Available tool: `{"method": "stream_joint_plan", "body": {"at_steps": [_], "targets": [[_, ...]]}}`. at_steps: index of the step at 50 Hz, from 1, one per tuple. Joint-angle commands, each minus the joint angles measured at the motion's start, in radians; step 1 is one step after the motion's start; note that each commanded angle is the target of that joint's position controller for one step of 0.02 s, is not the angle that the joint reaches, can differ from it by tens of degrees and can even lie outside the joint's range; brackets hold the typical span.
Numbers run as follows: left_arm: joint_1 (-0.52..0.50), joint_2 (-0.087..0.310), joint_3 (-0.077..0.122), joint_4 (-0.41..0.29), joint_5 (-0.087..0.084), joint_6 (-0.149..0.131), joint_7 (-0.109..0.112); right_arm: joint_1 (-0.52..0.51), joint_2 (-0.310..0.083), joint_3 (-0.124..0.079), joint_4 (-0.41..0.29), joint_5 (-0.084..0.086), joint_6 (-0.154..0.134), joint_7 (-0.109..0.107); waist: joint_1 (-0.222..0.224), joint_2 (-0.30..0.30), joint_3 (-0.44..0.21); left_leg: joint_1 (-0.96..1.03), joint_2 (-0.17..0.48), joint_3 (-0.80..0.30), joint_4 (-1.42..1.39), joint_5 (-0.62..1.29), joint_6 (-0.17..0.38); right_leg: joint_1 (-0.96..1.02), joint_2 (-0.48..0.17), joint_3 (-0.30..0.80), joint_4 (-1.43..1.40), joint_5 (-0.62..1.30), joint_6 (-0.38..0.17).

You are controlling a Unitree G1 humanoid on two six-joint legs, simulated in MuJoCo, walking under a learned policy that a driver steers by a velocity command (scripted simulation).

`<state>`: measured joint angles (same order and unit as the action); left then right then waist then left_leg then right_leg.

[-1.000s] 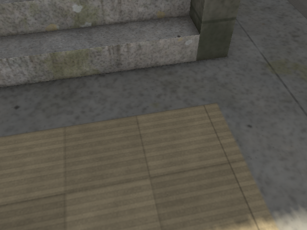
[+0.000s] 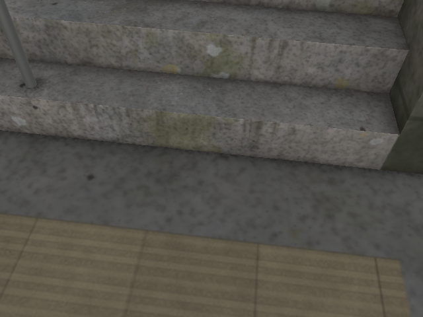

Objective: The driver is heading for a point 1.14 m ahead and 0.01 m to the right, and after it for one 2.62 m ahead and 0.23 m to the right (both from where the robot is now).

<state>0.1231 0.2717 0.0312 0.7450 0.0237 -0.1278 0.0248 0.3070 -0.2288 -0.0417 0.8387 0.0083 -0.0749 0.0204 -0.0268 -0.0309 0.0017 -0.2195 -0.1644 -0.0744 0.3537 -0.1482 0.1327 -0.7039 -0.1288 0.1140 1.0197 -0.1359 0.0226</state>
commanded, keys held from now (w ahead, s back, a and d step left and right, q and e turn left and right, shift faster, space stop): w+q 0.12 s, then w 0.88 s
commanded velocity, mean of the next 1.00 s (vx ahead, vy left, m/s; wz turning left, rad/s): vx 0.50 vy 0.00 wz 0.20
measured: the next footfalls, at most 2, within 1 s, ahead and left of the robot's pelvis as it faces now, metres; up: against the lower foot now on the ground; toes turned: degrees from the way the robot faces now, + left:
right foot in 0.22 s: +0.31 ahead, -0.14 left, +0.00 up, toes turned +11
left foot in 0.74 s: +0.52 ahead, +0.15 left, +0.00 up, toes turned +11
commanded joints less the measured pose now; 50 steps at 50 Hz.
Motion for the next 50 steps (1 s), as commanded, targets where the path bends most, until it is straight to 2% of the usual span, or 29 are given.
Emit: {"method": "stream_joint_plan", "body": {"at_steps": [1,4,7,9,10,11,12,13,14,15,16,17,18,20,25,30,33,35,36,37,38,39,40,41,42,43,44,46,50], "targets": [[-0.027,0.037,0.008,-0.069,0.001,0.007,0.013,-0.011,-0.160,-0.040,-0.081,0.012,-0.013,-0.023,0.004,0.080,0.013,-0.164,0.198,-0.186,-0.132,0.116,0.129,0.134,0.062,-0.069,-0.237,0.175,0.026],[-0.127,0.043,0.006,-0.107,-0.020,0.002,0.003,0.040,-0.169,-0.044,-0.079,0.020,-0.003,-0.027,-0.044,0.111,-0.008,-0.066,0.216,-0.246,-0.092,0.037,0.105,0.152,0.105,-0.060,-0.418,0.205,0.033],[-0.162,0.079,0.016,-0.132,-0.028,-0.017,-0.019,0.068,-0.160,-0.041,-0.077,0.022,0.007,-0.032,-0.054,0.120,-0.022,0.058,0.265,-0.335,-0.009,0.010,0.100,0.159,0.118,-0.033,-0.513,0.158,0.012],[-0.131,0.098,0.024,-0.128,-0.027,-0.031,-0.031,0.068,-0.158,-0.040,-0.077,0.013,0.013,-0.037,-0.034,0.150,-0.033,0.105,0.294,-0.370,0.046,0.066,0.089,0.224,0.122,-0.044,-0.544,0.091,-0.022],[-0.073,0.104,0.030,-0.113,-0.024,-0.036,-0.032,0.057,-0.150,-0.036,-0.078,0.010,0.016,-0.037,0.000,0.163,-0.046,0.108,0.281,-0.367,0.086,0.122,0.075,0.307,0.130,-0.064,-0.584,0.080,-0.049],[0.030,0.130,0.044,-0.090,-0.014,-0.041,-0.027,0.046,-0.124,-0.026,-0.086,0.004,0.015,-0.033,0.049,0.162,-0.105,0.085,0.235,-0.333,0.195,0.216,0.048,0.468,0.109,-0.054,-0.601,0.075,-0.090],[0.200,0.186,0.059,-0.069,-0.004,-0.041,-0.020,0.032,-0.078,-0.006,-0.105,-0.011,0.008,-0.027,0.122,0.072,-0.234,-0.037,0.178,-0.245,0.466,0.134,0.009,0.724,-0.048,0.097,-0.583,0.080,-0.168],[0.336,0.265,0.089,-0.011,-0.003,-0.024,-0.024,0.185,-0.035,0.008,-0.099,0.022,-0.007,-0.020,0.084,-0.277,-0.350,-0.402,0.032,-0.109,0.772,-0.262,-0.067,1.070,-0.246,0.522,-0.639,-0.101,-0.350],[0.334,0.171,0.072,-0.014,-0.027,-0.019,-0.031,0.176,-0.122,-0.005,-0.086,0.037,-0.015,-0.022,0.102,-0.221,-0.280,-0.566,0.089,-0.141,0.919,-0.397,-0.070,1.055,-0.286,0.676,-0.717,-0.335,-0.339],[0.280,0.110,0.056,-0.026,-0.033,-0.015,-0.029,0.053,-0.179,-0.019,-0.104,0.037,-0.015,-0.022,0.119,-0.099,-0.128,-0.615,0.126,-0.146,0.962,-0.308,-0.068,0.930,-0.242,0.552,-0.738,-0.344,-0.290],[0.215,0.099,0.046,-0.041,-0.027,-0.008,-0.030,-0.017,-0.164,-0.015,-0.122,0.021,-0.014,-0.024,0.096,-0.006,-0.058,-0.590,0.164,-0.100,0.945,-0.231,-0.073,0.807,-0.198,0.424,-0.755,-0.227,-0.264],[0.181,0.089,0.041,-0.038,-0.025,-0.004,-0.035,-0.052,-0.146,-0.015,-0.136,0.001,-0.017,-0.022,0.072,0.014,-0.003,-0.576,0.198,-0.075,0.883,-0.179,-0.079,0.713,-0.158,0.348,-0.782,-0.111,-0.260],[0.164,0.073,0.034,-0.036,-0.018,-0.004,-0.038,-0.049,-0.132,-0.017,-0.139,-0.005,-0.015,-0.019,0.045,-0.006,0.003,-0.525,0.232,-0.056,0.834,-0.149,-0.082,0.652,-0.119,0.277,-0.804,-0.038,-0.244],[0.170,0.068,0.031,-0.022,-0.022,-0.005,-0.047,-0.022,-0.094,-0.010,-0.131,-0.001,-0.009,-0.016,0.029,-0.050,-0.007,-0.467,0.242,-0.008,0.769,-0.126,-0.096,0.595,-0.071,0.180,-0.835,0.081,-0.244],[0.230,0.126,0.046,0.017,-0.035,0.008,-0.036,-0.165,-0.054,0.009,-0.183,-0.007,-0.014,-0.015,0.063,-0.047,0.003,-0.465,0.257,0.034,0.471,0.054,-0.122,0.587,-0.059,0.056,-0.869,0.237,-0.245],[0.306,0.149,0.045,0.057,-0.046,0.024,-0.033,-0.316,-0.062,0.009,-0.225,0.009,-0.024,0.004,0.112,-0.060,0.034,-0.372,0.216,0.063,0.253,0.185,-0.118,0.603,-0.070,0.020,-0.850,0.167,-0.219],[0.318,0.164,0.048,0.076,-0.050,0.037,-0.029,-0.361,-0.088,0.002,-0.254,0.013,-0.032,0.017,0.101,-0.069,0.051,-0.360,0.206,0.059,0.186,0.109,-0.081,0.680,-0.116,0.044,-0.812,0.181,-0.200],[0.295,0.187,0.053,0.076,-0.048,0.049,-0.024,-0.298,-0.119,-0.013,-0.243,0.007,-0.038,0.020,0.048,-0.072,0.016,-0.237,0.175,0.086,0.137,0.064,-0.051,0.703,-0.113,0.028,-0.724,0.345,-0.175],[0.288,0.180,0.049,0.074,-0.046,0.053,-0.023,-0.185,-0.152,-0.033,-0.208,0.003,-0.038,0.014,-0.010,-0.055,-0.055,-0.072,0.150,0.107,0.110,0.067,-0.026,0.682,-0.070,-0.013,-0.590,0.484,-0.153],[0.273,0.153,0.035,0.055,-0.033,0.052,-0.020,-0.007,-0.208,-0.055,-0.167,-0.004,-0.036,0.003,-0.087,-0.019,-0.176,0.197,0.233,0.025,0.138,0.095,0.021,0.546,-0.022,-0.058,-0.361,0.432,-0.119],[0.347,0.053,0.003,0.021,-0.017,0.037,-0.021,0.128,-0.318,-0.080,-0.152,-0.025,-0.030,-0.005,-0.089,0.213,-0.324,0.584,0.493,-0.358,0.131,0.078,0.144,0.168,0.114,-0.132,0.031,0.019,-0.054],[0.390,0.047,-0.004,0.035,-0.035,0.016,-0.026,0.163,-0.275,-0.070,-0.136,-0.010,-0.024,0.002,-0.080,0.329,-0.410,0.645,0.578,-0.673,-0.020,-0.076,0.229,-0.019,0.162,-0.022,0.222,-0.430,-0.047],[0.305,0.143,0.023,0.023,-0.059,0.007,-0.031,0.099,-0.213,-0.051,-0.139,0.002,-0.024,0.003,-0.076,0.221,-0.241,0.511,0.540,-0.560,-0.045,-0.134,0.181,-0.109,0.098,0.000,0.289,-0.374,-0.055],[0.226,0.148,0.024,0.005,-0.059,0.008,-0.032,0.027,-0.176,-0.038,-0.149,0.003,-0.023,0.004,-0.051,0.156,-0.144,0.369,0.492,-0.409,-0.059,-0.084,0.142,-0.101,0.052,-0.030,0.260,-0.277,-0.060],[0.192,0.134,0.025,0.001,-0.044,0.015,-0.029,-0.040,-0.149,-0.028,-0.155,-0.003,-0.023,0.010,-0.018,0.094,-0.074,0.231,0.442,-0.314,-0.095,0.002,0.122,-0.057,0.022,-0.046,0.201,-0.207,-0.051],[0.198,0.127,0.031,0.004,-0.031,0.027,-0.025,-0.079,-0.127,-0.021,-0.159,-0.010,-0.028,0.015,0.017,0.105,-0.044,0.138,0.405,-0.248,-0.128,0.070,0.108,0.001,-0.004,-0.042,0.148,-0.160,-0.043],[0.220,0.107,0.029,0.010,-0.030,0.040,-0.025,-0.097,-0.123,-0.021,-0.155,-0.013,-0.032,0.018,0.042,0.123,-0.034,0.074,0.384,-0.208,-0.160,0.105,0.107,0.053,-0.012,-0.044,0.128,-0.133,-0.036],[0.228,0.079,0.026,0.010,-0.029,0.052,-0.023,-0.088,-0.143,-0.029,-0.134,-0.012,-0.043,0.019,0.060,0.115,-0.026,0.027,0.371,-0.143,-0.193,0.196,0.122,0.073,-0.011,-0.056,0.092,-0.082,-0.021],[0.092,0.067,0.025,-0.038,-0.020,0.050,-0.020,-0.034,-0.172,-0.036,-0.093,-0.006,-0.037,-0.001,0.033,0.081,0.013,0.055,0.355,-0.066,-0.218,0.269,0.109,-0.001,-0.015,-0.060,-0.105,0.100,-0.004]]}}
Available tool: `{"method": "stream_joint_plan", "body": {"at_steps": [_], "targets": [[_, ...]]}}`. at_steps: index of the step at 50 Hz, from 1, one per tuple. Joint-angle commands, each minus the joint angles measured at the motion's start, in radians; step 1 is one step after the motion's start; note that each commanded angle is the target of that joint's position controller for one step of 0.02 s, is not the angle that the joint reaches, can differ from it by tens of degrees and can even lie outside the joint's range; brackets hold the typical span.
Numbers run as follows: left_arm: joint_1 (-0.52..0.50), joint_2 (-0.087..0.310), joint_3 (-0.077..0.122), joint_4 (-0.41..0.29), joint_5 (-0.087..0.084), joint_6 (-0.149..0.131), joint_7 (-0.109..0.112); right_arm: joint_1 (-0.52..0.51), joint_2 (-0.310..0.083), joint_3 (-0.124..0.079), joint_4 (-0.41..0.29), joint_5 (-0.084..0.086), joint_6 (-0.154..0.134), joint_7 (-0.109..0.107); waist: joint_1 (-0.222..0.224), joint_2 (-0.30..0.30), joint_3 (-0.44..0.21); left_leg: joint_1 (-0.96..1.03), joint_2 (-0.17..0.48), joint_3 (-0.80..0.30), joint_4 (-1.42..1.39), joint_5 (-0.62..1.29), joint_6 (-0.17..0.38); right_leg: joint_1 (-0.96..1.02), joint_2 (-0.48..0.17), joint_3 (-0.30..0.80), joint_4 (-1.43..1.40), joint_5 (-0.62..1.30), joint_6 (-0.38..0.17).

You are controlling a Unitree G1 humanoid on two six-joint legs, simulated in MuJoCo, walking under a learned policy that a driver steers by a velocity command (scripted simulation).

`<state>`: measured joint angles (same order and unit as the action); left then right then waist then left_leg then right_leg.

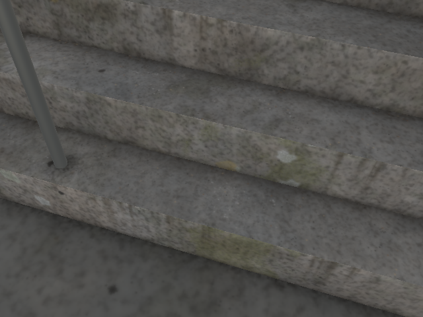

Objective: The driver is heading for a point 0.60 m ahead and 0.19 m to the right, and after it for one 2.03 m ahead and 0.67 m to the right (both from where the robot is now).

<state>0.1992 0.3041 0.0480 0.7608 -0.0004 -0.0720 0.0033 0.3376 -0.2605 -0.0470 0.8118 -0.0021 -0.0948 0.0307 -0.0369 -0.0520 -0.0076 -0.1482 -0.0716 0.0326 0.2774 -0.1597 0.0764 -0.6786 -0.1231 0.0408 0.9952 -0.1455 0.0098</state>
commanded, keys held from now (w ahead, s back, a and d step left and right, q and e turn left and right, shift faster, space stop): w+e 0.78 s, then e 0.22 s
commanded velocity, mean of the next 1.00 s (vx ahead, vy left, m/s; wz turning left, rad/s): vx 0.46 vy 0.00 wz -0.45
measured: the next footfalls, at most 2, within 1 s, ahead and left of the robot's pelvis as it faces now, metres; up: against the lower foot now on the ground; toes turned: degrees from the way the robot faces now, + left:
right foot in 0.30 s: +0.32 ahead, -0.16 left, +0.00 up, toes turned -8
left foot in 0.72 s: +0.52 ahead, -0.02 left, +0.00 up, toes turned -25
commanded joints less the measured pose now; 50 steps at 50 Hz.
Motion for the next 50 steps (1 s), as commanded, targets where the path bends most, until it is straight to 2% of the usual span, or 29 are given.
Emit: {"method": "stream_joint_plan", "body": {"at_steps": [1,6,10,13,14,15,16,17,18,19,20,21,24,26,28,29,30,33,35,36,37,38,39,40,42,43,45,49,50], "targets": [[-0.009,0.027,0.005,-0.059,0.000,-0.008,-0.003,-0.058,-0.145,-0.031,-0.060,0.003,-0.014,-0.015,0.033,0.104,0.026,-0.005,0.253,-0.142,-0.146,0.267,0.151,-0.020,-0.013,0.008,-0.147,0.165,0.005],[-0.164,0.017,-0.006,-0.109,-0.018,-0.018,-0.027,0.010,-0.180,-0.036,-0.012,0.005,-0.010,-0.023,-0.040,0.093,0.062,0.105,0.287,-0.073,-0.154,0.212,0.123,-0.011,0.021,-0.012,-0.345,0.251,-0.027],[-0.235,0.028,-0.007,-0.162,-0.023,-0.023,-0.054,0.024,-0.188,-0.040,0.021,0.010,0.005,-0.031,-0.049,0.094,0.077,0.258,0.335,-0.041,-0.086,0.299,0.094,-0.060,0.045,-0.019,-0.412,0.130,-0.069],[-0.154,0.066,0.010,-0.166,-0.010,-0.022,-0.061,-0.025,-0.227,-0.049,0.007,0.005,0.022,-0.043,0.013,0.134,-0.011,0.274,0.312,0.021,0.112,0.769,0.051,0.126,0.130,-0.112,-0.424,0.003,-0.115],[-0.027,0.100,0.032,-0.137,-0.009,-0.021,-0.055,-0.042,-0.226,-0.048,-0.005,0.004,0.029,-0.051,0.085,0.129,-0.086,0.240,0.278,0.057,0.287,0.899,0.026,0.300,0.178,-0.133,-0.480,0.036,-0.146],[0.137,0.167,0.062,-0.103,-0.008,-0.018,-0.041,-0.036,-0.209,-0.039,-0.025,-0.004,0.027,-0.062,0.154,0.091,-0.185,0.057,0.246,0.075,0.531,0.750,-0.011,0.593,0.123,-0.025,-0.490,0.121,-0.192],[0.226,0.294,0.092,-0.100,0.006,-0.014,-0.030,0.046,-0.095,0.005,-0.080,-0.027,0.001,-0.049,0.116,-0.166,-0.311,-0.415,0.084,0.079,0.931,0.116,-0.083,1.027,-0.145,0.453,-0.492,0.136,-0.371],[0.264,0.226,0.074,-0.093,0.001,-0.015,-0.024,0.021,-0.108,0.010,-0.062,-0.023,-0.038,-0.030,0.141,-0.168,-0.422,-0.600,0.009,-0.110,1.088,-0.395,-0.083,1.144,-0.229,0.754,-0.636,0.071,-0.439],[0.225,0.179,0.059,-0.097,-0.001,-0.017,-0.020,-0.073,-0.173,-0.006,-0.091,0.018,-0.059,-0.013,0.154,-0.089,-0.293,-0.684,0.080,-0.158,1.093,-0.313,-0.061,1.053,-0.183,0.608,-0.664,0.000,-0.371],[0.144,0.154,0.051,-0.115,-0.002,-0.015,-0.017,-0.136,-0.168,0.000,-0.110,0.020,-0.066,-0.014,0.125,-0.011,-0.178,-0.666,0.123,-0.134,1.030,-0.224,-0.055,0.886,-0.142,0.473,-0.682,0.079,-0.334],[0.077,0.137,0.043,-0.136,-0.002,-0.010,-0.014,-0.160,-0.165,-0.002,-0.114,-0.003,-0.060,-0.024,0.084,0.063,-0.100,-0.608,0.151,-0.118,0.947,-0.185,-0.067,0.724,-0.113,0.388,-0.706,0.221,-0.310],[0.035,0.120,0.036,-0.149,0.002,-0.010,-0.012,-0.153,-0.170,-0.009,-0.118,-0.020,-0.048,-0.034,0.044,0.067,-0.071,-0.524,0.171,-0.117,0.894,-0.169,-0.080,0.606,-0.084,0.329,-0.729,0.329,-0.298],[-0.002,0.132,0.041,-0.159,-0.005,-0.015,-0.006,-0.102,-0.120,0.001,-0.133,-0.029,-0.016,-0.041,-0.015,0.021,-0.068,-0.405,0.145,-0.082,0.788,-0.128,-0.128,0.421,-0.028,0.222,-0.752,0.495,-0.305],[0.005,0.152,0.046,-0.154,-0.011,-0.012,0.005,-0.168,-0.095,0.011,-0.162,-0.032,-0.006,-0.047,-0.006,0.002,-0.049,-0.356,0.109,-0.055,0.632,-0.033,-0.148,0.340,0.021,0.161,-0.754,0.465,-0.280],[0.022,0.143,0.045,-0.150,-0.018,-0.003,0.016,-0.257,-0.064,0.022,-0.187,-0.026,-0.001,-0.046,0.028,-0.022,-0.058,-0.289,0.063,-0.038,0.462,0.092,-0.149,0.316,0.069,0.127,-0.715,0.387,-0.233],[0.043,0.144,0.047,-0.146,-0.018,0.002,0.020,-0.290,-0.064,0.022,-0.199,-0.018,0.003,-0.047,0.046,-0.035,-0.070,-0.279,0.044,-0.040,0.396,0.140,-0.150,0.336,0.068,0.147,-0.690,0.352,-0.215],[0.061,0.137,0.044,-0.139,-0.011,0.015,0.022,-0.244,-0.053,0.029,-0.178,-0.009,0.013,-0.048,0.045,-0.082,-0.120,-0.233,0.028,-0.039,0.440,0.112,-0.161,0.365,0.037,0.179,-0.661,0.305,-0.210],[0.045,0.109,0.038,-0.156,-0.017,0.022,0.029,-0.281,-0.103,0.015,-0.207,0.002,0.010,-0.058,0.041,-0.080,-0.092,-0.226,0.036,-0.087,0.342,0.031,-0.138,0.403,0.005,0.304,-0.599,0.209,-0.186],[-0.017,0.098,0.035,-0.175,-0.018,0.024,0.034,-0.215,-0.127,-0.003,-0.197,-0.007,-0.008,-0.062,-0.018,-0.092,-0.091,-0.120,0.046,-0.093,0.146,0.067,-0.093,0.431,0.027,0.348,-0.502,0.232,-0.153],[-0.027,0.060,0.023,-0.183,-0.014,0.016,0.031,-0.133,-0.160,-0.021,-0.180,-0.019,-0.019,-0.067,-0.051,-0.062,-0.146,0.052,0.096,-0.114,0.091,0.117,-0.057,0.376,0.092,0.311,-0.355,0.236,-0.117],[-0.011,-0.020,-0.004,-0.203,0.005,0.009,0.029,-0.011,-0.224,-0.035,-0.173,-0.049,-0.020,-0.071,-0.067,0.096,-0.241,0.302,0.329,-0.337,0.113,0.348,0.023,0.198,0.186,0.199,-0.050,-0.109,-0.062],[0.105,-0.014,-0.008,-0.234,-0.021,0.001,0.021,0.031,-0.253,-0.049,-0.155,-0.058,-0.015,-0.060,0.007,0.352,-0.264,0.417,0.541,-0.709,0.073,0.344,0.214,-0.083,0.248,0.135,0.213,-0.512,-0.026],[0.138,0.073,0.009,-0.199,-0.039,0.013,0.019,-0.005,-0.177,-0.039,-0.173,-0.042,-0.011,-0.053,0.008,0.235,-0.227,0.364,0.552,-0.742,0.070,0.071,0.252,-0.184,0.158,0.134,0.451,-0.466,0.002],[0.049,0.100,0.020,-0.207,-0.029,0.029,0.018,-0.027,-0.110,-0.021,-0.190,-0.034,0.002,-0.052,-0.027,0.176,-0.133,0.275,0.483,-0.572,0.067,0.014,0.216,-0.242,0.140,0.099,0.586,-0.392,0.022],[-0.016,0.077,0.020,-0.242,0.002,0.052,0.027,-0.113,-0.067,-0.001,-0.199,-0.036,0.027,-0.062,0.012,0.127,-0.018,0.065,0.377,-0.349,0.056,0.167,0.156,-0.233,0.110,0.063,0.666,-0.339,0.063],[-0.016,0.049,0.012,-0.251,0.002,0.060,0.023,-0.113,-0.070,0.001,-0.190,-0.039,0.033,-0.072,0.022,0.125,0.002,-0.008,0.350,-0.280,0.045,0.272,0.147,-0.203,0.110,0.043,0.716,-0.326,0.076],[-0.024,0.005,-0.005,-0.274,-0.004,0.069,0.024,-0.102,-0.105,-0.009,-0.173,-0.035,0.040,-0.091,0.035,0.132,-0.006,-0.046,0.345,-0.180,0.041,0.426,0.150,-0.206,0.105,0.020,0.735,-0.279,0.099],[-0.090,-0.001,-0.012,-0.318,0.008,0.082,0.026,-0.097,-0.145,-0.025,-0.167,-0.018,0.064,-0.123,0.035,0.126,-0.052,-0.002,0.356,-0.075,0.055,0.488,0.146,-0.206,0.072,0.003,0.482,-0.125,0.144],[-0.089,-0.017,-0.017,-0.310,0.008,0.091,0.024,-0.101,-0.147,-0.024,-0.173,-0.028,0.078,-0.121,0.031,0.160,-0.072,0.021,0.364,-0.056,0.073,0.506,0.149,-0.179,0.075,-0.031,0.460,-0.116,0.151]]}}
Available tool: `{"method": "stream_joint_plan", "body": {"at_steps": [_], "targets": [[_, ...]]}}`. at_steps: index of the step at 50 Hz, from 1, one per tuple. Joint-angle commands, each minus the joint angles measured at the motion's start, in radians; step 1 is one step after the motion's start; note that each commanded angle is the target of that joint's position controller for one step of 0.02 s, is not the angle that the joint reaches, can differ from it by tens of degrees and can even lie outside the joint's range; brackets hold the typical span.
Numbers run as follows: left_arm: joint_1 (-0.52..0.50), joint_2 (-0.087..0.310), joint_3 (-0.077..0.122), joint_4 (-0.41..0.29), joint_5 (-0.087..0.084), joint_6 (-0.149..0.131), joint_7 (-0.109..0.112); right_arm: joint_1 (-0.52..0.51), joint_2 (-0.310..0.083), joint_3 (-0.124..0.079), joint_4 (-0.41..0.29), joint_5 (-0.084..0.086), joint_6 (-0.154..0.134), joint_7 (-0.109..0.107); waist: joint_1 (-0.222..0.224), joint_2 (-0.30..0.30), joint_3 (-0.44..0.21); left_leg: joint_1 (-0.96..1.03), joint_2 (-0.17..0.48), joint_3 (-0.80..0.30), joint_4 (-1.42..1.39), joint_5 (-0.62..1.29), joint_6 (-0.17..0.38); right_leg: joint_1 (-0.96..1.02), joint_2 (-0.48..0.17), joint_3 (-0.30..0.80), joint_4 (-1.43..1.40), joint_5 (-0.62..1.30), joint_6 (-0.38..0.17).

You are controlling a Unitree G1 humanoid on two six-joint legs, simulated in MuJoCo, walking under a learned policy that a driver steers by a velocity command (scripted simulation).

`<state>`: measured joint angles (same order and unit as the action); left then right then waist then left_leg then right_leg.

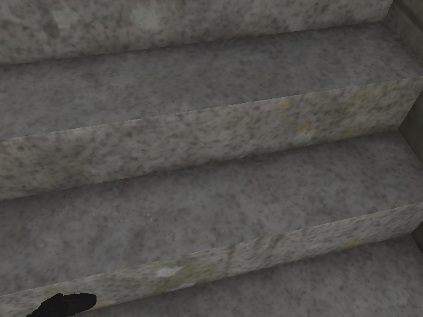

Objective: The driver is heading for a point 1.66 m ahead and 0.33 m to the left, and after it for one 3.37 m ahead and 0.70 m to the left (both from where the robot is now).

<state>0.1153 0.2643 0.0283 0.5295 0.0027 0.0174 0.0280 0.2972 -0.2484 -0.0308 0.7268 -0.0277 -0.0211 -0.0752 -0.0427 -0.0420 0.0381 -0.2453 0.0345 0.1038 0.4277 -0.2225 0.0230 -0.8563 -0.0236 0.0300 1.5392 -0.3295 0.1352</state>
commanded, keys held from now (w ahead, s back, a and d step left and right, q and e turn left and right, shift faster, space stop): e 0.16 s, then q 0.84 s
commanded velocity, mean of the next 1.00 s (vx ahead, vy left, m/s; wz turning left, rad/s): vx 0.05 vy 0.00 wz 0.13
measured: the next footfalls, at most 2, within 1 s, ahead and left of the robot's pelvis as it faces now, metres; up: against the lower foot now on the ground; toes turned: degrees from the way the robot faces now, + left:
right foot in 0.20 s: +0.12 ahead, -0.15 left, +0.00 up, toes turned -10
left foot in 0.54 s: +0.07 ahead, +0.07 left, +0.00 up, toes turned +2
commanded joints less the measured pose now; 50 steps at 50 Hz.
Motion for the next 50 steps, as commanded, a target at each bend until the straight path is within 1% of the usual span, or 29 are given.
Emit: {"method": "stream_joint_plan", "body": {"at_steps": [1,3,5,7,8,9,10,11,12,13,14,15,16,19,21,24,26,27,28,29,30,31,32,33,35,38,40,46,50], "targets": [[0.020,0.013,0.000,-0.062,-0.004,0.006,-0.003,-0.095,-0.166,-0.041,-0.108,-0.001,0.018,-0.016,0.042,0.168,-0.142,0.108,0.256,-0.098,-0.074,0.594,0.197,0.074,-0.021,-0.049,-0.126,0.078,0.023],[-0.012,0.031,0.006,-0.066,-0.012,0.012,-0.013,-0.138,-0.169,-0.039,-0.140,0.004,0.032,-0.011,0.040,0.179,-0.149,0.038,0.233,-0.022,-0.054,0.569,0.159,0.249,-0.016,-0.078,-0.345,0.155,-0.003],[-0.081,0.020,0.012,-0.090,-0.001,0.022,-0.017,-0.132,-0.191,-0.045,-0.139,0.021,0.026,-0.008,0.024,0.242,-0.138,0.046,0.256,-0.009,-0.042,0.587,0.130,0.348,0.003,-0.105,-0.561,0.134,-0.040],[-0.037,0.057,0.034,-0.081,0.002,0.028,-0.017,-0.115,-0.195,-0.053,-0.124,0.038,0.014,0.005,0.037,0.256,-0.171,0.125,0.270,-0.012,0.039,0.667,0.104,0.437,0.023,-0.111,-0.768,0.128,-0.084],[0.046,0.080,0.055,-0.048,0.003,0.022,-0.014,-0.121,-0.173,-0.049,-0.115,0.055,0.015,0.012,0.073,0.230,-0.193,0.162,0.246,0.017,0.152,0.709,0.075,0.524,0.054,-0.135,-0.954,0.204,-0.115],[0.096,0.088,0.065,-0.006,0.004,0.010,-0.011,-0.079,-0.126,-0.032,-0.102,0.065,0.013,0.020,0.086,0.169,-0.189,0.144,0.164,0.068,0.289,0.653,0.035,0.626,0.108,-0.158,-1.169,0.340,-0.140],[0.176,0.121,0.072,0.025,0.019,-0.001,-0.005,-0.073,-0.092,-0.016,-0.111,0.037,-0.005,0.028,0.113,0.053,-0.167,-0.132,0.103,0.078,0.526,0.233,-0.027,0.862,0.024,-0.024,-1.206,0.712,-0.176],[0.233,0.196,0.060,0.012,0.079,-0.013,0.009,-0.025,0.034,0.034,-0.149,-0.006,-0.033,0.047,0.058,-0.256,-0.280,-0.512,0.015,-0.013,0.944,-0.470,-0.106,1.120,-0.350,0.381,-1.012,1.545,-0.382],[0.257,0.122,0.040,0.047,0.099,-0.017,-0.007,0.054,-0.029,0.011,-0.049,0.021,-0.026,0.059,0.100,-0.110,-0.494,-0.417,0.028,-0.207,1.187,-0.443,-0.141,0.988,-0.488,0.440,-1.074,1.355,-0.555],[0.161,0.075,0.024,0.066,0.085,-0.008,-0.024,0.076,-0.065,-0.009,0.003,0.057,-0.002,0.066,0.057,-0.074,-0.378,-0.381,0.056,-0.224,1.244,-0.442,-0.147,0.816,-0.414,0.317,-1.114,0.988,-0.539],[0.036,0.016,0.008,0.069,0.055,0.001,-0.033,0.048,-0.054,-0.013,0.002,0.071,0.017,0.057,0.012,-0.084,-0.229,-0.379,0.056,-0.208,1.200,-0.424,-0.153,0.675,-0.300,0.208,-1.143,0.700,-0.446],[-0.055,-0.037,-0.012,0.077,0.039,0.002,-0.040,0.008,-0.050,-0.014,0.024,0.061,0.036,0.043,-0.004,-0.056,-0.124,-0.325,0.049,-0.191,1.161,-0.382,-0.169,0.547,-0.239,0.125,-1.157,0.596,-0.380],[-0.098,-0.033,-0.013,0.100,0.037,-0.002,-0.039,0.043,-0.054,-0.020,0.041,0.047,0.054,0.037,-0.039,-0.061,-0.092,-0.212,0.029,-0.162,1.109,-0.320,-0.177,0.434,-0.204,0.044,-1.168,0.588,-0.348],[-0.115,0.002,-0.004,0.126,0.056,-0.006,-0.017,-0.020,-0.009,-0.011,0.028,0.032,0.064,0.034,-0.026,-0.069,-0.090,-0.090,0.029,-0.101,0.721,-0.225,-0.163,0.481,-0.161,-0.087,-1.146,0.668,-0.312],[-0.071,0.040,0.008,0.122,0.063,0.016,0.017,-0.155,0.000,0.000,-0.020,0.032,0.055,0.033,0.047,-0.100,-0.117,-0.089,0.010,-0.069,0.478,-0.292,-0.168,0.626,-0.203,-0.042,-1.130,0.709,-0.349],[-0.036,0.063,0.022,0.113,0.027,0.049,0.061,-0.069,-0.034,-0.010,0.001,0.046,0.043,0.030,0.057,-0.125,-0.169,-0.068,0.007,-0.050,0.282,-0.178,-0.131,0.720,-0.300,0.088,-1.114,0.596,-0.378],[-0.022,0.080,0.037,0.120,-0.014,0.060,0.078,-0.092,-0.038,-0.012,-0.003,0.035,0.036,0.031,0.072,-0.091,-0.109,-0.109,-0.015,-0.033,0.152,-0.121,-0.073,0.714,-0.290,0.100,-1.092,0.435,-0.337],[-0.018,0.085,0.044,0.121,-0.021,0.056,0.080,-0.097,-0.047,-0.017,-0.011,0.015,0.038,0.027,0.064,-0.050,-0.098,-0.108,-0.010,-0.068,0.100,-0.033,-0.037,0.686,-0.267,0.078,-1.050,0.311,-0.283],[0.011,0.062,0.043,0.121,-0.001,0.046,0.073,-0.101,-0.095,-0.036,-0.019,0.012,0.034,0.025,0.083,0.057,-0.117,-0.047,0.042,-0.168,0.092,0.233,0.017,0.608,-0.204,-0.004,-0.948,0.147,-0.209],[-0.004,0.006,0.033,0.101,0.015,0.041,0.072,-0.083,-0.153,-0.059,-0.036,0.005,0.034,0.020,0.073,0.279,-0.132,0.003,0.193,-0.444,-0.011,0.256,0.159,0.461,-0.071,-0.140,-0.764,-0.049,-0.090],[-0.108,0.001,0.033,0.102,0.007,0.036,0.079,-0.065,-0.126,-0.050,-0.072,-0.029,0.023,0.025,-0.024,0.300,-0.101,0.007,0.333,-0.662,-0.136,0.322,0.312,0.350,0.018,-0.067,-0.486,-0.244,-0.017],[-0.119,0.007,0.047,0.111,-0.005,0.039,0.077,-0.071,-0.114,-0.042,-0.068,-0.052,0.004,0.028,-0.021,0.245,-0.090,-0.008,0.357,-0.653,-0.129,0.408,0.368,0.295,0.037,0.030,-0.207,-0.304,0.017],[-0.071,-0.016,0.046,0.135,-0.007,0.038,0.064,-0.125,-0.137,-0.050,-0.072,-0.045,0.002,0.031,0.016,0.171,-0.075,-0.013,0.296,-0.540,-0.074,0.490,0.339,0.265,0.033,0.059,-0.101,-0.269,0.029],[-0.014,0.001,0.054,0.149,-0.002,0.035,0.058,-0.163,-0.155,-0.060,-0.079,-0.013,0.012,0.022,0.042,0.135,-0.075,-0.002,0.242,-0.466,-0.027,0.542,0.291,0.247,0.045,0.051,-0.056,-0.232,0.036],[-0.099,0.038,0.061,0.110,0.019,0.016,0.044,-0.164,-0.118,-0.051,-0.097,0.013,0.035,0.013,0.034,0.080,-0.101,0.103,0.190,-0.422,0.019,0.654,0.243,0.188,0.048,0.019,-0.134,-0.175,0.047],[-0.112,-0.011,0.034,0.094,-0.001,0.004,0.028,-0.116,-0.129,-0.061,-0.132,0.000,0.071,-0.004,0.012,0.144,-0.186,0.247,0.178,-0.432,0.043,0.768,0.228,0.205,0.064,-0.009,-0.316,-0.186,0.043],[-0.078,-0.013,0.028,0.098,-0.011,-0.001,0.023,-0.111,-0.136,-0.069,-0.156,0.003,0.082,0.000,0.011,0.161,-0.200,0.242,0.180,-0.460,0.033,0.669,0.216,0.270,0.066,-0.012,-0.470,-0.207,0.028],[-0.022,0.038,0.038,0.102,-0.021,-0.001,0.024,-0.159,-0.156,-0.087,-0.222,0.018,0.098,-0.005,0.014,0.262,-0.154,0.084,0.153,-0.572,-0.059,0.276,0.175,0.456,0.092,-0.010,-0.781,-0.151,-0.027],[0.047,0.050,0.052,0.125,-0.012,-0.020,0.012,-0.177,-0.145,-0.094,-0.236,0.044,0.089,-0.004,0.051,0.223,-0.134,-0.029,0.086,-0.585,-0.044,0.081,0.122,0.631,0.090,-0.031,-1.106,0.042,-0.082]]}}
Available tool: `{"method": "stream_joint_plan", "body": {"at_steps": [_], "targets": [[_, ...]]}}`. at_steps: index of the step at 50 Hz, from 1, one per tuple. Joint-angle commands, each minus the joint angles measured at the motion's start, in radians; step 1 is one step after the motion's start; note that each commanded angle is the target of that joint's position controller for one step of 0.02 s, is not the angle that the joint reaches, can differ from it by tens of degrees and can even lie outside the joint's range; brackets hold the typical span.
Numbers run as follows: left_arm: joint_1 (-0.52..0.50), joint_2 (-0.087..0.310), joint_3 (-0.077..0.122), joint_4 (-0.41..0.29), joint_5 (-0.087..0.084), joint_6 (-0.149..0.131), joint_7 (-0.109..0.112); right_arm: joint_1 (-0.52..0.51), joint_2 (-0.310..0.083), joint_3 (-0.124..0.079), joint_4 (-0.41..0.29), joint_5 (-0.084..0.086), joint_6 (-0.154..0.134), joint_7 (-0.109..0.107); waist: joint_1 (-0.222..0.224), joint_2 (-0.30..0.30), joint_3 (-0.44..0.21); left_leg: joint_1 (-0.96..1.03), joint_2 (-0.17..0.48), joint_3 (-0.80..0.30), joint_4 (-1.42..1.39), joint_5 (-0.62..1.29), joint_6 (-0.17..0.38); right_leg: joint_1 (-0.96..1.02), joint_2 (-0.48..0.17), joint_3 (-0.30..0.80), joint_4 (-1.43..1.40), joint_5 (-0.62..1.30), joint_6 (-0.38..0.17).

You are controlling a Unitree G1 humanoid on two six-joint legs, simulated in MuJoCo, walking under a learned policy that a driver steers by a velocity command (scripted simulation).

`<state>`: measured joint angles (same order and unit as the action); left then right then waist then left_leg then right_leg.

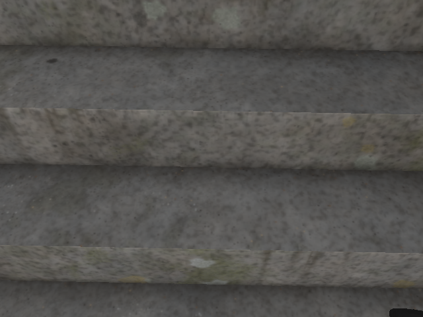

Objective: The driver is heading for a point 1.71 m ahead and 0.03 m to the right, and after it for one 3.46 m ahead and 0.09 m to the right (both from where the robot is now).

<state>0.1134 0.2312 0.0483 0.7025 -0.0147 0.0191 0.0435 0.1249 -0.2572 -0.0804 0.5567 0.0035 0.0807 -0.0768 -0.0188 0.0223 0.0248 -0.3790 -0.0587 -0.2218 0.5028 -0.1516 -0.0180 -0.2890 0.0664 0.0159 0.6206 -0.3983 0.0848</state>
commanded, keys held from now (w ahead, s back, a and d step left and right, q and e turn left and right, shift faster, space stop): q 0.10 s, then no key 0.90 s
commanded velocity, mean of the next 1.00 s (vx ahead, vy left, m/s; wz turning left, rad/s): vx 0.00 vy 0.00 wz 0.19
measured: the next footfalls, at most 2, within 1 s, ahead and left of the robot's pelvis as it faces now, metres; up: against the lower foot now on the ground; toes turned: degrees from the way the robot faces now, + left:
right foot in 0.02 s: +0.02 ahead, -0.10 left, +0.00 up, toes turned +3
left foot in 0.46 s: -0.07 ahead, +0.11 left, +0.00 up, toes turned +7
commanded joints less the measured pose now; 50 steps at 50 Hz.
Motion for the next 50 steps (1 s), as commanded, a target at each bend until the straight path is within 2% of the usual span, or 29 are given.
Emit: {"method": "stream_joint_plan", "body": {"at_steps": [1,2,3,4,5,6,7,8,9,10,13,16,19,20,21,22,23,24,25,26,27,28,31,38,50], "targets": [[0.070,0.098,0.040,-0.037,0.014,-0.024,-0.006,0.004,-0.121,-0.045,-0.066,0.012,-0.015,0.001,0.029,0.079,-0.115,0.001,0.127,-0.209,-0.031,-0.128,0.133,0.157,-0.046,0.021,-0.236,0.143,-0.045],[0.140,0.157,0.054,-0.027,0.029,-0.023,-0.005,0.021,-0.074,-0.038,-0.071,-0.001,-0.017,0.010,0.039,-0.139,-0.135,-0.213,0.001,-0.040,0.289,-0.366,0.063,0.296,-0.258,0.239,-0.295,0.215,-0.120],[0.089,0.232,0.063,-0.074,0.108,-0.030,-0.023,0.012,-0.111,-0.056,-0.106,0.014,-0.029,0.006,0.041,-0.341,-0.111,-0.342,-0.128,0.047,0.793,-0.573,-0.029,0.065,-0.555,0.576,-0.397,0.318,-0.335],[-0.054,0.142,0.036,-0.132,0.110,-0.034,-0.024,0.076,-0.166,-0.072,-0.082,0.014,-0.033,0.013,-0.027,-0.234,-0.094,-0.339,-0.043,0.007,1.118,-0.525,-0.065,-0.009,-0.540,0.517,-0.408,0.273,-0.389],[-0.130,0.070,0.014,-0.143,0.088,-0.030,-0.024,0.127,-0.166,-0.072,-0.044,0.014,-0.021,0.015,-0.073,-0.177,-0.030,-0.351,-0.027,0.042,1.216,-0.440,-0.076,-0.070,-0.421,0.319,-0.356,0.207,-0.321],[-0.150,0.059,0.007,-0.154,0.063,-0.028,-0.020,0.164,-0.136,-0.061,-0.012,0.002,-0.010,0.007,-0.076,-0.131,-0.018,-0.349,-0.034,0.068,1.289,-0.357,-0.081,-0.080,-0.319,0.216,-0.300,0.192,-0.266],[-0.116,0.063,0.004,-0.159,0.043,-0.029,-0.009,0.132,-0.138,-0.053,-0.021,-0.011,-0.021,0.008,-0.052,-0.041,0.003,-0.377,-0.019,0.045,1.200,-0.257,-0.092,-0.045,-0.273,0.170,-0.285,0.173,-0.250],[-0.059,0.076,0.001,-0.151,0.037,-0.030,0.005,0.079,-0.107,-0.042,-0.035,-0.016,-0.031,0.015,-0.019,-0.021,-0.007,-0.367,-0.029,0.071,1.182,-0.184,-0.105,-0.024,-0.254,0.149,-0.280,0.183,-0.260],[-0.009,0.077,-0.004,-0.147,0.042,-0.029,0.016,0.039,-0.086,-0.031,-0.049,-0.012,-0.038,0.018,0.007,-0.037,-0.020,-0.376,-0.030,0.072,1.142,-0.138,-0.118,0.023,-0.255,0.146,-0.279,0.188,-0.278],[0.030,0.076,-0.005,-0.148,0.046,-0.030,0.024,0.014,-0.081,-0.026,-0.056,-0.007,-0.043,0.016,0.026,-0.067,-0.028,-0.381,-0.030,0.057,1.041,-0.113,-0.126,0.069,-0.256,0.137,-0.285,0.201,-0.287],[0.091,0.042,-0.011,-0.140,0.051,-0.038,0.019,0.004,-0.049,-0.013,-0.040,-0.007,-0.038,0.014,0.040,-0.155,-0.069,-0.304,0.009,0.043,0.690,-0.172,-0.142,0.182,-0.270,0.149,-0.317,0.161,-0.291],[0.072,0.074,0.003,-0.138,0.042,-0.040,0.010,0.028,-0.027,0.000,-0.014,-0.010,-0.037,0.025,0.026,-0.195,-0.078,-0.104,0.065,0.123,0.398,-0.296,-0.116,0.133,-0.288,0.157,-0.362,0.052,-0.299],[0.096,0.098,0.013,-0.131,0.034,-0.039,-0.005,0.043,-0.050,-0.001,0.015,-0.001,-0.043,0.037,0.048,-0.198,-0.034,0.005,0.075,0.204,0.204,-0.349,-0.075,0.084,-0.293,0.180,-0.355,0.038,-0.315],[0.101,0.092,0.011,-0.127,0.032,-0.039,-0.006,0.052,-0.047,0.000,0.027,-0.002,-0.045,0.039,0.048,-0.182,-0.028,0.032,0.075,0.206,0.118,-0.313,-0.055,0.084,-0.295,0.191,-0.341,0.054,-0.314],[0.098,0.083,0.009,-0.122,0.026,-0.040,-0.007,0.075,-0.039,0.002,0.045,-0.005,-0.049,0.040,0.029,-0.159,-0.026,0.090,0.072,0.213,-0.012,-0.216,-0.029,0.075,-0.287,0.184,-0.322,0.094,-0.297],[0.129,0.075,0.007,-0.105,0.022,-0.045,-0.010,0.088,-0.039,0.005,0.059,-0.011,-0.050,0.041,0.018,-0.131,-0.025,0.160,0.072,0.202,-0.136,-0.096,-0.001,0.054,-0.274,0.171,-0.313,0.152,-0.265],[0.146,0.063,0.003,-0.094,0.026,-0.058,-0.018,0.097,-0.058,0.005,0.063,-0.021,-0.052,0.038,0.013,-0.106,-0.047,0.249,0.104,0.155,-0.164,-0.015,0.022,0.018,-0.266,0.161,-0.301,0.196,-0.223],[0.131,0.042,-0.005,-0.100,0.041,-0.076,-0.030,0.113,-0.091,0.003,0.059,-0.028,-0.053,0.033,0.017,-0.047,-0.090,0.331,0.176,0.087,-0.121,0.119,0.043,-0.028,-0.234,0.117,-0.258,0.201,-0.179],[0.166,0.059,0.009,-0.094,0.047,-0.080,-0.027,0.123,-0.115,-0.007,0.097,-0.022,-0.056,0.036,0.056,0.129,-0.087,0.217,0.177,0.071,-0.070,-0.043,0.096,0.007,-0.139,-0.015,-0.262,0.093,-0.125],[0.099,0.071,0.011,-0.095,0.062,-0.081,-0.022,0.077,-0.038,0.010,0.071,-0.015,-0.067,0.043,0.023,0.091,-0.055,0.142,0.156,0.079,-0.101,-0.129,0.097,0.051,-0.118,-0.031,-0.217,0.117,-0.095],[0.079,0.045,0.008,-0.091,0.057,-0.081,-0.023,0.060,0.004,0.026,0.079,-0.026,-0.075,0.046,0.026,0.078,-0.048,0.094,0.156,0.081,-0.120,-0.195,0.076,0.083,-0.116,-0.032,-0.213,0.144,-0.100],[0.075,0.032,0.006,-0.085,0.050,-0.077,-0.020,0.052,-0.013,0.023,0.076,-0.029,-0.083,0.047,0.027,0.066,-0.029,0.065,0.145,0.086,-0.122,-0.195,0.058,0.099,-0.122,-0.027,-0.207,0.158,-0.113],[0.111,0.033,0.013,-0.067,0.043,-0.074,-0.024,0.074,-0.017,0.026,0.091,-0.022,-0.099,0.048,0.031,0.047,-0.010,0.052,0.137,0.095,-0.114,-0.179,0.040,0.099,-0.125,-0.023,-0.208,0.164,-0.132],[0.128,0.038,0.018,-0.028,0.040,-0.076,-0.027,0.088,-0.019,0.030,0.109,-0.018,-0.102,0.046,0.030,0.005,-0.010,0.063,0.124,0.104,-0.102,-0.116,0.042,0.113,-0.128,-0.025,-0.199,0.200,-0.125],[0.112,0.043,0.012,0.030,0.033,-0.069,-0.020,0.115,-0.015,0.034,0.179,-0.015,-0.100,0.037,0.027,-0.007,-0.035,0.104,0.109,0.123,-0.093,0.010,0.037,0.141,-0.141,-0.022,-0.181,0.307,-0.132]]}}
Keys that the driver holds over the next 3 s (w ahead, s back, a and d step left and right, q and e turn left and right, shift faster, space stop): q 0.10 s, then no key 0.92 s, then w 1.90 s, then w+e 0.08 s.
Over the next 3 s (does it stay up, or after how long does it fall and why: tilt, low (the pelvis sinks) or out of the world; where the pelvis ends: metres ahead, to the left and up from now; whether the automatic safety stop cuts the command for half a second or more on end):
stays up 0.59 0.14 0.41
